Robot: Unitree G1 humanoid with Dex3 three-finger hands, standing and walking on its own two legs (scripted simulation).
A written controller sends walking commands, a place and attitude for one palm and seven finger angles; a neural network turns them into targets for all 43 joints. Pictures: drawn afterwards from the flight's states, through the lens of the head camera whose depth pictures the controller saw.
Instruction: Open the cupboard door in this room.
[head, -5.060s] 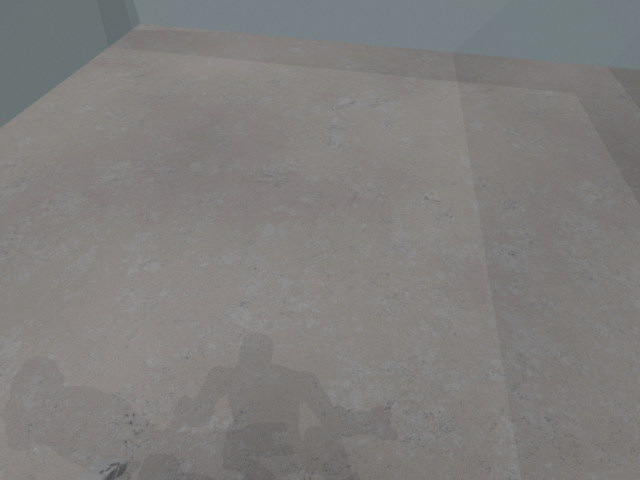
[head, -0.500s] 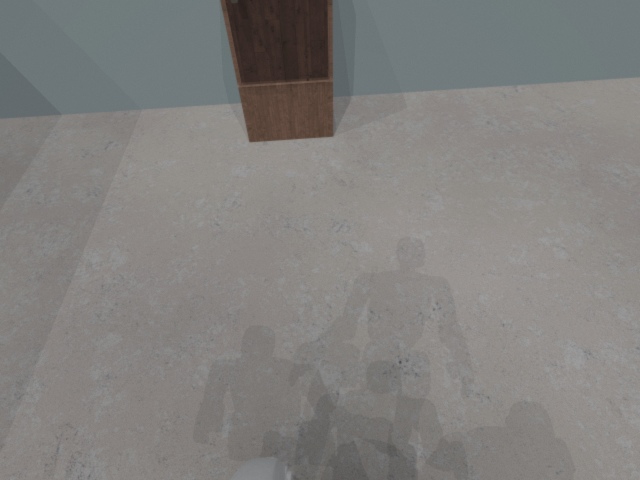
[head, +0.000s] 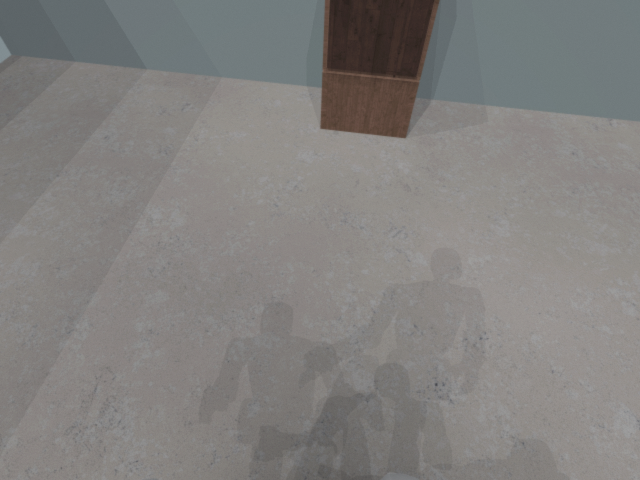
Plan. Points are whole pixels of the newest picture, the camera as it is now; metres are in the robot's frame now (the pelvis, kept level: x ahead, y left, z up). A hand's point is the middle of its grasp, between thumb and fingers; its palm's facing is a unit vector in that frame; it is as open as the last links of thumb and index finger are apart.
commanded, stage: turn or walk to find it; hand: left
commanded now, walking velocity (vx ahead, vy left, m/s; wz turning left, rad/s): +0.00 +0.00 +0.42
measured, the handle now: out of the picture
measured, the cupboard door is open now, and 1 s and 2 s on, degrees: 0 0 0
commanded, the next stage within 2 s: stand and wait in 0.66 s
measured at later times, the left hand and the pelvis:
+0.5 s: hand out of the picture -0.01 +0.20 -0.18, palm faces +0.27 -0.94 -0.22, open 7.4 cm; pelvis +0.00 +0.00 -0.01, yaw +15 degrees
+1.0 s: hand out of the picture +0.00 +0.20 -0.16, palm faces +0.35 -0.90 -0.25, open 7.4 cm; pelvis +0.00 +0.00 -0.01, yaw +20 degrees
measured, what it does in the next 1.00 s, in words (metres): steps on the spot, turning left: right foot, then left foot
